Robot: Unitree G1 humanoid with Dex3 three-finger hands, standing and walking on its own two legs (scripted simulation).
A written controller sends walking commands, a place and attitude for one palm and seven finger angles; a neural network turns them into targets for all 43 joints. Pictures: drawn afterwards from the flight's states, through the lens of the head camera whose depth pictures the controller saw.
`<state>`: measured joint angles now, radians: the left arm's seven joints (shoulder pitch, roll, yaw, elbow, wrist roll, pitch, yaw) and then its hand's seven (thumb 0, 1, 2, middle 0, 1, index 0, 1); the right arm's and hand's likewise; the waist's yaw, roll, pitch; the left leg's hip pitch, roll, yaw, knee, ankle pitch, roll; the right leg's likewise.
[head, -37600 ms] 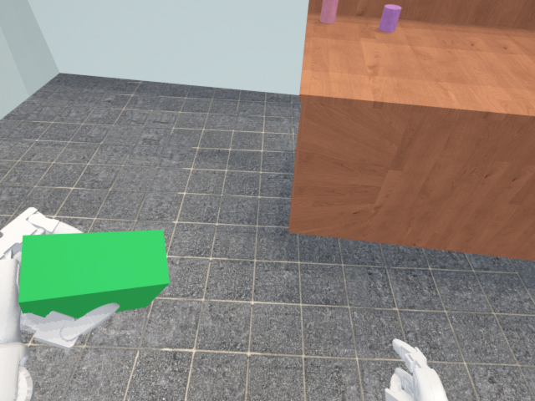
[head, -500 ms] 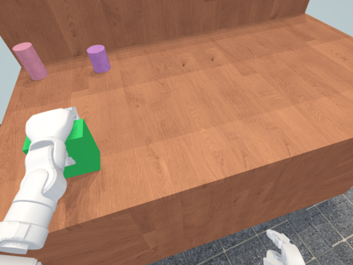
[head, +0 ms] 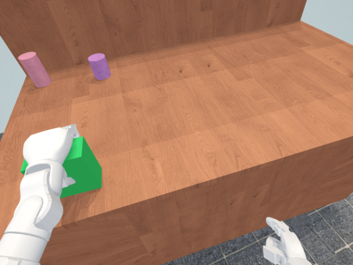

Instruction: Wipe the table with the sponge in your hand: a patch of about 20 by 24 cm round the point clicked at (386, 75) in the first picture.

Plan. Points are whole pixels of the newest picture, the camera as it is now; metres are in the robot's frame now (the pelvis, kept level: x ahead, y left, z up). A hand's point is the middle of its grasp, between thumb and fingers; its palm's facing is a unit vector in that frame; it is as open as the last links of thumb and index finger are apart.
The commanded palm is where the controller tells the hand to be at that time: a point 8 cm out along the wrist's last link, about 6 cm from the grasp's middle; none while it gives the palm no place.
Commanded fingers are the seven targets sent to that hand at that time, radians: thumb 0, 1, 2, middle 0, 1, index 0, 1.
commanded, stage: slide across to the third lane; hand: left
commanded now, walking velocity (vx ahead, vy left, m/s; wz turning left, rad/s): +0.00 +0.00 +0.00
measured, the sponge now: (70, 174) +0.29 +0.31 +0.05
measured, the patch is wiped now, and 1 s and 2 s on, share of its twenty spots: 0.55 0.60 0.85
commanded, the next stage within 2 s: wipe forward along the third lane in 0.70 s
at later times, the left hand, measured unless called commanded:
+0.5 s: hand (79, 161) +0.29 +0.26 +0.11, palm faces +0.03 -0.04 -1.00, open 10.3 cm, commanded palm +0.28 +0.23 +0.16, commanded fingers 0.00 0.10 1.30 -1.20 -1.60 -1.20 -1.60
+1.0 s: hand (98, 150) +0.32 +0.23 +0.11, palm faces -0.01 -0.06 -1.00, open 10.3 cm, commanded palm +0.31 +0.22 +0.15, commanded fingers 0.00 0.10 1.30 -1.20 -1.60 -1.20 -1.60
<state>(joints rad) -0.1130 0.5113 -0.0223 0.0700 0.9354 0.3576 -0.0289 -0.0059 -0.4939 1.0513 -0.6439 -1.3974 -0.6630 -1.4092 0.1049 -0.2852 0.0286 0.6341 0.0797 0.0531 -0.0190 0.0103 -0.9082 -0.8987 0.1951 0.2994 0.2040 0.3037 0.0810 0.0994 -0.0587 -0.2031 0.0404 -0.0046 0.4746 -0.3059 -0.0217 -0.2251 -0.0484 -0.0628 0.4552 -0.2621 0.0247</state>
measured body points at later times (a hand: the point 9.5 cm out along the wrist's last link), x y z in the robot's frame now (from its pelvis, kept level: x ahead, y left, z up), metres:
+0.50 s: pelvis -0.02 +0.00 +0.00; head -0.02 -0.05 +0.45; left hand +0.28 +0.26 +0.16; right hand +0.22 -0.20 -0.09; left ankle -0.04 +0.14 -0.74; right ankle -0.02 -0.14 -0.74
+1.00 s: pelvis -0.02 -0.02 +0.00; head -0.03 -0.06 +0.45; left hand +0.32 +0.22 +0.16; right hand +0.21 -0.23 -0.09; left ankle -0.04 +0.14 -0.74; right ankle -0.02 -0.14 -0.74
